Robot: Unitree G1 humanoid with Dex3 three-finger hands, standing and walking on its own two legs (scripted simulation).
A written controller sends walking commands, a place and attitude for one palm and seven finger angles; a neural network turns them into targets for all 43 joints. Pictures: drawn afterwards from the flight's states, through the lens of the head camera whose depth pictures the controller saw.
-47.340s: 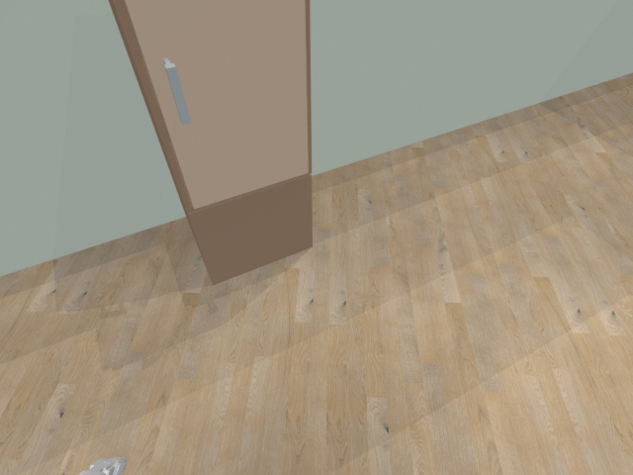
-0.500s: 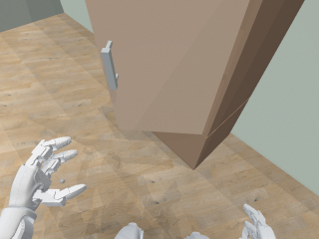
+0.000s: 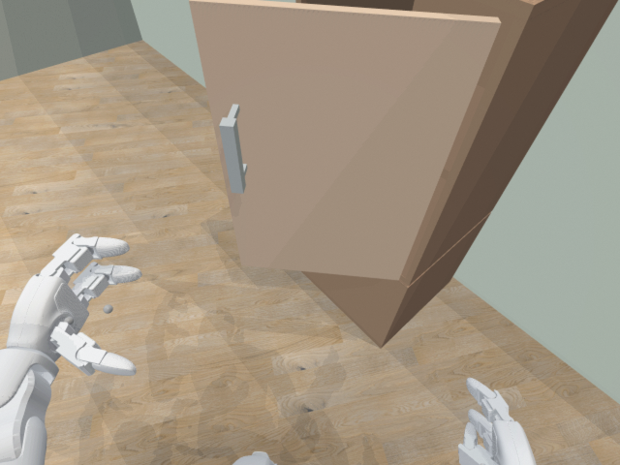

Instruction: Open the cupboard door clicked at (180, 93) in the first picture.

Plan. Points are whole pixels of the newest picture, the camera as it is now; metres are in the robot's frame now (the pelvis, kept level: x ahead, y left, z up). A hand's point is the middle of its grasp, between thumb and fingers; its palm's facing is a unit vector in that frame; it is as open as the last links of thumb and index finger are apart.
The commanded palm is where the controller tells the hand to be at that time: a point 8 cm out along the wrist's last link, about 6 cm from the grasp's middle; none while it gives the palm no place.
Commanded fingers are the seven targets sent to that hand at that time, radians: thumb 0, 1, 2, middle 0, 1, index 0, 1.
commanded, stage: raise the hand with hooked fingers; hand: left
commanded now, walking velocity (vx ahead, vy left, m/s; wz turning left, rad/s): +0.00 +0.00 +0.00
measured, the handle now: (236, 150) +0.56 +0.17 +0.08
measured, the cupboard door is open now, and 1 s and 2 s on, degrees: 43 43 43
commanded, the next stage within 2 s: move the hooked fingers beside the handle in 0.70 s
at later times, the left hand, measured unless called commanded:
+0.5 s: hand (112, 276) +0.30 +0.26 +0.10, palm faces +0.00 -1.00 -0.02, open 14.0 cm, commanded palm +0.27 +0.31 +0.10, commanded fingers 0.00 -0.50 0.30 -0.30 -1.20 -0.30 -1.20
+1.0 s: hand (120, 268) +0.31 +0.25 +0.10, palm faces +0.00 -1.00 +0.00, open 14.0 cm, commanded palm +0.29 +0.30 +0.10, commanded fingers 0.00 -0.50 0.30 -0.30 -1.20 -0.30 -1.20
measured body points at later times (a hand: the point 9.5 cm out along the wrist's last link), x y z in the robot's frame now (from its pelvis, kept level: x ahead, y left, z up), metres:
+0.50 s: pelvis +0.00 -0.01 +0.01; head +0.04 +0.00 +0.46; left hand +0.29 +0.31 +0.10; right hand +0.15 -0.27 -0.07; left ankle +0.03 +0.10 -0.69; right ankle +0.00 -0.14 -0.69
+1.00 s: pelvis +0.00 -0.01 +0.01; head +0.03 -0.01 +0.46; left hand +0.30 +0.31 +0.10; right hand +0.15 -0.26 -0.07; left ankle +0.03 +0.10 -0.69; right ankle +0.00 -0.14 -0.69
